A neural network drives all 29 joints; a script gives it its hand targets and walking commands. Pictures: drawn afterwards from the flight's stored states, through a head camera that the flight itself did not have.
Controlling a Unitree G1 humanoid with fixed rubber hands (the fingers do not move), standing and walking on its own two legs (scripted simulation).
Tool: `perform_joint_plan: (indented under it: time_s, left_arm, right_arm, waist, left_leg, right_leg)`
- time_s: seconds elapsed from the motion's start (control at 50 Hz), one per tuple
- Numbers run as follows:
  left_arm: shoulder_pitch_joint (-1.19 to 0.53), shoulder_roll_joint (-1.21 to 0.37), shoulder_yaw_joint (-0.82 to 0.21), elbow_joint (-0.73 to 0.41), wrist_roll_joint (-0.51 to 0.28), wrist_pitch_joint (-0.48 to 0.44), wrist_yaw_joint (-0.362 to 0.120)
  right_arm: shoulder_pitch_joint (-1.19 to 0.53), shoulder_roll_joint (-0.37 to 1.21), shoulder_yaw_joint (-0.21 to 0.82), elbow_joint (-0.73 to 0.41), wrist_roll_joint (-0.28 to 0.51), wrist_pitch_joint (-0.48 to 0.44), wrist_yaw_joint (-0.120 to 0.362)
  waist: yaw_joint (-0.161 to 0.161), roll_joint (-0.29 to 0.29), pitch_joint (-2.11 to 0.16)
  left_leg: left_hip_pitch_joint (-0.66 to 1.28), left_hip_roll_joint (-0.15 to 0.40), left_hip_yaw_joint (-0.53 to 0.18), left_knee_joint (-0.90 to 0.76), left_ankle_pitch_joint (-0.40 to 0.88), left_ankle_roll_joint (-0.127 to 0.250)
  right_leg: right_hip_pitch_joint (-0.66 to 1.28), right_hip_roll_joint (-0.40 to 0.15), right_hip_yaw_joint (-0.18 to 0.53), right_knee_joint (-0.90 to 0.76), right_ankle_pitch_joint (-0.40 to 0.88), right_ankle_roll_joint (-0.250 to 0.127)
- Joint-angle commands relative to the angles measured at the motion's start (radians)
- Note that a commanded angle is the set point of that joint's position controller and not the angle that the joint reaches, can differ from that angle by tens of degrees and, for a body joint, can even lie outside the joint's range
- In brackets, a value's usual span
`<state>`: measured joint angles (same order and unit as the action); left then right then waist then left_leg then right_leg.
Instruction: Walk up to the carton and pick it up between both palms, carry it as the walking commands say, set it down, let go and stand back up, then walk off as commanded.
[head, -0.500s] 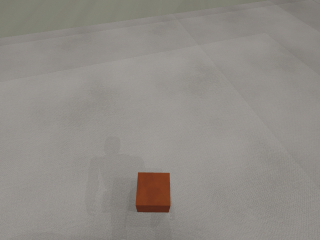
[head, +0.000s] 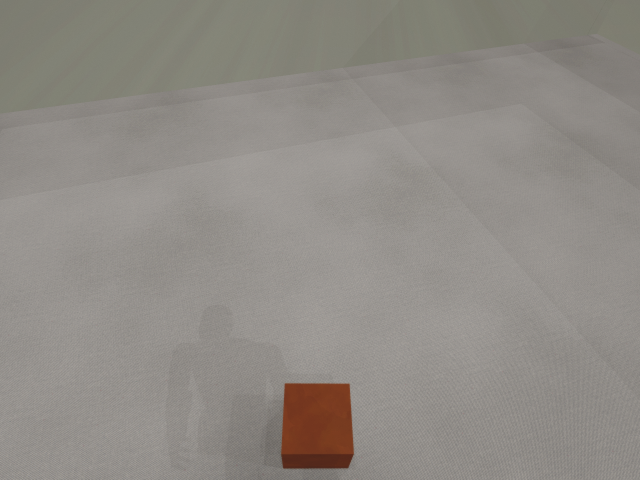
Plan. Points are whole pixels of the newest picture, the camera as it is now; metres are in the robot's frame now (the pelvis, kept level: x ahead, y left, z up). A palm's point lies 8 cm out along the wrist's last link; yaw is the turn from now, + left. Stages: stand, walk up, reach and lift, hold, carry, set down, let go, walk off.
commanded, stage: walk up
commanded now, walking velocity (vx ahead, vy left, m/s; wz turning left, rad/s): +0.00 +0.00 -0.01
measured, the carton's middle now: (316, 425) +0.40 -0.02 -0.69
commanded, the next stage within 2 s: stand in 0.58 s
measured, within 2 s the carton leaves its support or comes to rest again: neither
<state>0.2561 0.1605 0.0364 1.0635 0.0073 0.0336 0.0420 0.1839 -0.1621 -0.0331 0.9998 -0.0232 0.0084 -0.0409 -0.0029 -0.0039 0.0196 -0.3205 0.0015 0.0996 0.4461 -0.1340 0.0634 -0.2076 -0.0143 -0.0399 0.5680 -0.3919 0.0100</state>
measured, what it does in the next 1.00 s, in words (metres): steps on the spot: right foot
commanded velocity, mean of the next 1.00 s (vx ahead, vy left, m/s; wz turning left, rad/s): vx -0.03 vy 0.00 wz -0.01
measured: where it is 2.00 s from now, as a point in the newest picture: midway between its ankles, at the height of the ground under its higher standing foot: outside the picture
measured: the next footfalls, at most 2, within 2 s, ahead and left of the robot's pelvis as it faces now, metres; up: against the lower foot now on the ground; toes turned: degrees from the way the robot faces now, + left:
right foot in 0.02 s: +0.01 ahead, -0.13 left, +0.00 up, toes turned -2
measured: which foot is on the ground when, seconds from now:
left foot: down 0.00-1.00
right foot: up 0.00-0.00, down 0.02-1.00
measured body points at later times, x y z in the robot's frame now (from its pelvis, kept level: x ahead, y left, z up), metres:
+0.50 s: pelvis -0.03 -0.01 -0.01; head -0.01 +0.00 +0.44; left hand -0.01 +0.22 -0.17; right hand +0.01 -0.26 -0.15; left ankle +0.07 +0.08 -0.74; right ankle -0.04 -0.13 -0.74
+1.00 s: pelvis -0.01 -0.01 +0.00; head -0.01 +0.00 +0.45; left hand -0.06 +0.19 -0.16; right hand -0.04 -0.22 -0.16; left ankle +0.07 +0.08 -0.74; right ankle -0.04 -0.13 -0.74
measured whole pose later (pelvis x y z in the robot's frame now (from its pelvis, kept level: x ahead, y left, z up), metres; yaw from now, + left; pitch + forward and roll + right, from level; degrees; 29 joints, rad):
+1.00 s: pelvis -0.01 -0.01 +0.00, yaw -1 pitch +0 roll -1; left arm 0.36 0.12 0.00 1.17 0.02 -0.01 0.03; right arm 0.32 -0.13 -0.01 1.13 -0.02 0.01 -0.03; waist 0.00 0.00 0.00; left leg -0.31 0.01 0.07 0.40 -0.09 0.04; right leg -0.17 0.00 -0.05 0.43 -0.26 0.00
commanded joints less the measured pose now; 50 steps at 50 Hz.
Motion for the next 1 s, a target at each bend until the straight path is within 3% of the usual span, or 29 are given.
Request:
perform_joint_plan:
  time_s: [0.0, 0.02, 0.04, 0.06, 0.12, 0.18, 0.2, 0.28, 0.32, 0.36, 0.4, 0.44, 0.46, 0.48, 0.5, 0.52, 0.56, 0.58, 0.6, 0.68, 0.78, 0.98]
  left_arm:
    - [0.159, 0.034, -0.007, 0.027, 0.001, -0.02, 0.004]
    - [0.157, 0.063, -0.008, 0.018, 0.012, -0.033, 0.004]
    - [0.082, 0.085, -0.012, 0.019, 0.013, -0.036, -0.002]
    - [0.047, 0.067, -0.016, 0.026, 0.012, -0.039, -0.007]
    - [0.056, 0.065, -0.02, 0.047, 0.007, -0.05, -0.004]
    - [0.045, 0.112, 0.002, 0.044, 0.004, -0.039, 0.004]
    - [0.056, 0.111, 0.007, 0.043, 0.004, -0.033, 0.005]
    - [0.044, 0.092, 0.01, 0.031, 0.015, -0.015, 0.005]
    - [0.029, 0.082, 0.005, 0.026, 0.017, -0.011, 0.004]
    - [0.035, 0.076, 0.004, 0.021, 0.015, -0.011, 0.003]
    - [0.073, 0.068, 0.005, 0.022, 0.014, -0.011, 0.002]
    - [0.11, 0.052, 0.003, 0.017, 0.014, -0.013, -0.001]
    - [0.131, 0.042, 0.0, 0.022, 0.017, -0.012, -0.005]
    - [0.157, 0.027, -0.009, 0.035, 0.022, -0.012, -0.012]
    - [0.152, 0.035, -0.014, 0.033, 0.025, -0.014, -0.017]
    - [0.127, 0.05, -0.016, 0.027, 0.025, -0.018, -0.017]
    - [0.082, 0.069, -0.015, 0.022, 0.018, -0.035, -0.013]
    - [0.052, 0.087, -0.009, 0.014, 0.014, -0.044, -0.013]
    - [0.055, 0.092, -0.007, 0.016, 0.013, -0.05, -0.014]
    - [0.097, 0.061, -0.015, 0.046, 0.02, -0.035, -0.013]
    - [0.17, 0.03, -0.02, 0.082, 0.019, -0.032, -0.011]
    - [0.198, 0.01, -0.036, 0.106, 0.016, -0.048, -0.007]
  right_arm:
    - [0.047, -0.117, -0.025, 0.003, 0.018, 0.001, 0.005]
    - [0.064, -0.089, -0.016, 0.004, 0.026, -0.002, 0.012]
    - [0.064, -0.052, -0.008, 0.01, 0.028, -0.003, 0.015]
    - [0.07, -0.062, -0.01, 0.023, 0.013, -0.005, 0.018]
    - [0.101, -0.083, -0.02, 0.05, 0.008, -0.011, 0.021]
    - [0.085, -0.121, -0.028, 0.038, 0.007, -0.016, 0.012]
    - [0.093, -0.121, -0.026, 0.035, 0.008, -0.014, 0.01]
    - [0.101, -0.085, -0.013, 0.025, -0.001, 0.004, 0.009]
    - [0.106, -0.087, -0.013, 0.023, -0.004, 0.009, 0.008]
    - [0.101, -0.119, -0.023, 0.016, -0.005, 0.006, 0.005]
    - [0.103, -0.162, -0.036, 0.011, -0.001, 0.006, 0.0]
    - [0.1, -0.169, -0.039, 0.007, 0.004, 0.009, -0.002]
    - [0.086, -0.15, -0.033, 0.005, 0.008, 0.012, -0.003]
    - [0.084, -0.119, -0.024, 0.016, 0.012, 0.015, 0.0]
    - [0.09, -0.112, -0.024, 0.028, 0.016, 0.021, 0.004]
    - [0.1, -0.095, -0.02, 0.041, 0.016, 0.024, 0.009]
    - [0.118, -0.066, -0.011, 0.051, 0.012, 0.019, 0.022]
    - [0.104, -0.075, -0.02, 0.04, 0.008, 0.011, 0.022]
    - [0.118, -0.078, -0.022, 0.044, 0.003, 0.005, 0.022]
    - [0.146, -0.067, -0.007, 0.07, -0.006, 0.002, 0.018]
    - [0.152, -0.07, 0.003, 0.089, -0.003, -0.005, 0.014]
    - [0.185, -0.046, 0.008, 0.122, 0.005, -0.009, 0.012]
  waist:
    - [0.027, 0.077, -0.02]
    - [0.017, 0.001, -0.029]
    - [-0.005, -0.138, 0.011]
    - [-0.013, -0.112, 0.026]
    - [-0.012, -0.059, 0.034]
    - [-0.002, -0.042, 0.033]
    - [0.003, -0.036, 0.004]
    - [0.003, -0.034, 0.005]
    - [-0.002, -0.013, 0.031]
    - [0.0, 0.044, 0.044]
    - [0.005, 0.102, 0.007]
    - [0.014, 0.121, -0.051]
    - [0.024, 0.11, -0.07]
    - [0.034, 0.09, -0.063]
    - [0.028, 0.041, -0.002]
    - [0.014, -0.011, 0.052]
    - [-0.013, -0.067, 0.064]
    - [-0.021, -0.066, 0.072]
    - [-0.024, -0.06, 0.035]
    - [-0.009, -0.036, 0.073]
    - [0.019, 0.05, 0.072]
    - [0.011, 0.014, 0.044]
  left_leg:
    - [-0.002, 0.203, -0.246, -0.182, -0.137, 0.017]
    - [-0.031, 0.168, -0.212, -0.147, -0.159, -0.028]
    - [0.052, 0.089, -0.127, -0.12, -0.088, -0.055]
    - [0.14, 0.084, -0.108, -0.094, -0.03, -0.059]
    - [0.159, 0.1, -0.12, -0.082, 0.012, -0.048]
    - [0.046, 0.119, -0.114, -0.005, 0.125, -0.04]
    - [0.039, 0.118, -0.108, 0.023, 0.145, -0.036]
    - [0.057, 0.099, -0.097, 0.025, -0.031, -0.042]
    - [0.061, 0.116, -0.125, -0.021, -0.084, -0.04]
    - [0.038, 0.167, -0.193, -0.092, -0.1, -0.021]
    - [0.04, 0.233, -0.267, -0.147, -0.057, 0.022]
    - [0.029, 0.277, -0.301, -0.186, -0.107, 0.064]
    - [-0.005, 0.268, -0.29, -0.211, -0.254, 0.055]
    - [-0.046, 0.235, -0.262, -0.233, -0.415, 0.019]
    - [-0.062, 0.179, -0.214, -0.223, -0.473, -0.024]
    - [-0.029, 0.132, -0.18, -0.175, -0.385, -0.05]
    - [0.13, 0.076, -0.11, -0.087, -0.115, -0.066]
    - [0.139, 0.079, -0.096, -0.06, -0.028, -0.067]
    - [0.145, 0.083, -0.096, -0.063, -0.034, -0.063]
    - [0.107, 0.103, -0.131, -0.089, -0.142, -0.059]
    - [0.026, 0.144, -0.211, -0.186, -0.248, -0.044]
    - [0.075, 0.127, -0.186, -0.144, -0.151, -0.039]
  right_leg:
    - [0.116, -0.049, 0.047, -0.252, 0.175, -0.017]
    - [0.135, -0.147, 0.146, -0.294, 0.164, -0.028]
    - [-0.03, -0.163, 0.177, -0.332, 0.074, -0.053]
    - [-0.104, -0.155, 0.172, -0.348, 0.032, -0.054]
    - [-0.095, -0.125, 0.131, -0.335, 0.084, -0.048]
    - [-0.033, -0.134, 0.115, -0.207, 0.365, -0.062]
    - [-0.028, -0.141, 0.114, -0.176, 0.404, -0.07]
    - [-0.117, -0.16, 0.146, -0.215, 0.206, -0.087]
    - [-0.155, -0.14, 0.135, -0.221, 0.1, -0.076]
    - [-0.15, -0.093, 0.09, -0.162, 0.089, -0.058]
    - [-0.121, -0.048, 0.038, -0.056, 0.109, -0.043]
    - [-0.08, -0.034, 0.02, 0.008, 0.058, -0.037]
    - [-0.038, -0.043, 0.03, -0.021, 0.029, -0.039]
    - [-0.003, -0.054, 0.055, -0.112, -0.014, -0.044]
    - [-0.052, -0.077, 0.106, -0.22, -0.106, -0.054]
    - [-0.126, -0.111, 0.166, -0.311, -0.185, -0.061]
    - [-0.217, -0.142, 0.201, -0.392, -0.185, -0.056]
    - [-0.214, -0.144, 0.187, -0.376, -0.078, -0.054]
    - [-0.187, -0.14, 0.17, -0.362, -0.058, -0.056]
    - [-0.191, -0.119, 0.145, -0.338, -0.132, -0.056]
    - [-0.1, -0.074, 0.085, -0.251, -0.007, -0.047]
    - [-0.089, -0.088, 0.086, -0.253, 0.053, -0.042]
